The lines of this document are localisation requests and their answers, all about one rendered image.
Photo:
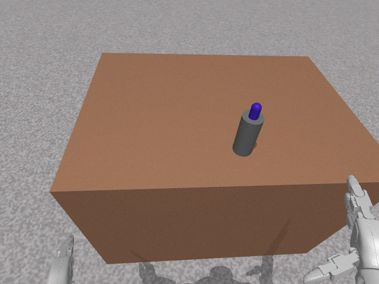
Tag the right robot hand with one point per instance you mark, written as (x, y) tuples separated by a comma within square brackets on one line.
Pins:
[(364, 251)]

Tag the right robot arm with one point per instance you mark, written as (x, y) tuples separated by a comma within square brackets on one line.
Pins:
[(367, 276)]

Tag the left robot hand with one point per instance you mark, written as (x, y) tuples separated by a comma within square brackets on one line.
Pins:
[(61, 270)]

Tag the bottle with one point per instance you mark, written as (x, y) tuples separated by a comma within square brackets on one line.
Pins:
[(247, 133)]

